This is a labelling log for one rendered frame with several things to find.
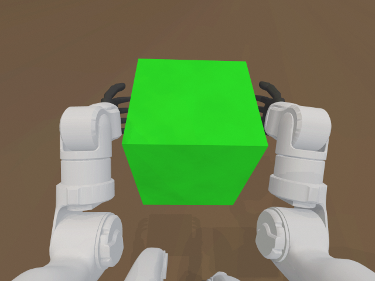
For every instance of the left robot hand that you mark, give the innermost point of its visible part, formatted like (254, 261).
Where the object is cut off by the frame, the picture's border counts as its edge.
(111, 93)

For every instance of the right robot upper arm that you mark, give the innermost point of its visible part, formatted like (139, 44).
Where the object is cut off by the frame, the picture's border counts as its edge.
(296, 240)

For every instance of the robot left thigh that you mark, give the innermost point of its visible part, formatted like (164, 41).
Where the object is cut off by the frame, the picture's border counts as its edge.
(151, 265)

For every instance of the right robot hand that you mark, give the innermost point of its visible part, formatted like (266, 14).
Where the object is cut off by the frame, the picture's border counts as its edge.
(268, 101)

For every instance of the left robot forearm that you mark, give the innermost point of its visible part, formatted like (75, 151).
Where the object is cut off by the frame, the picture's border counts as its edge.
(86, 135)

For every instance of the left robot upper arm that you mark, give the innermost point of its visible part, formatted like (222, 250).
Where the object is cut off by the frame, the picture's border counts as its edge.
(84, 245)

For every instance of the carton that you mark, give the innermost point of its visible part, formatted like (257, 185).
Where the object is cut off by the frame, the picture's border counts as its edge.
(193, 134)

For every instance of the right robot forearm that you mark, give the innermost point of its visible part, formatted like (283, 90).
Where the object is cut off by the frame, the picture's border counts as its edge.
(302, 135)

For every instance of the right robot shin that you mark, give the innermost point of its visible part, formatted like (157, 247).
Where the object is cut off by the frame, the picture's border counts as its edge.
(219, 273)

